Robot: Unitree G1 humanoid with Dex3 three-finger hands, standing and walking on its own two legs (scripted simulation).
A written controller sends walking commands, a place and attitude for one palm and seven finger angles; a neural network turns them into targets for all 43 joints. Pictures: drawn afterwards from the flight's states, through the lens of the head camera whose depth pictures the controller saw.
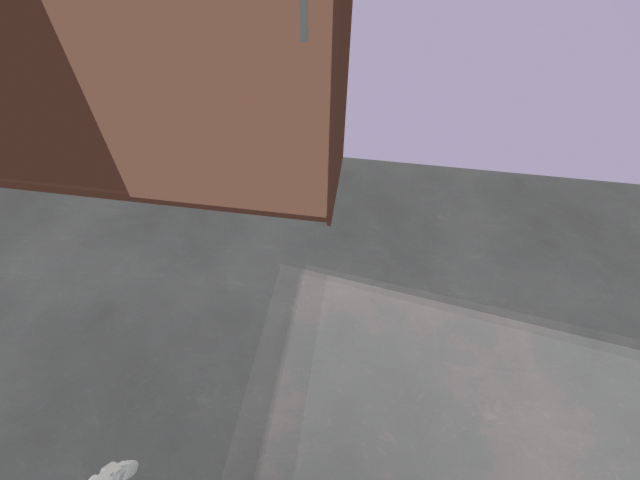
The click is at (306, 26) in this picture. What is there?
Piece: wardrobe's sliding door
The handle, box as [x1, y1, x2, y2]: [299, 0, 308, 41]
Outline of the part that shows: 299,0 300,41 306,41 308,33 307,0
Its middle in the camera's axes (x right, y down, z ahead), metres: -0.05 -0.69 +1.08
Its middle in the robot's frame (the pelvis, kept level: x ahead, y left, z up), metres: +1.28 +0.13 +0.17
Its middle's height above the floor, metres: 0.94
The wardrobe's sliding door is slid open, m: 0.00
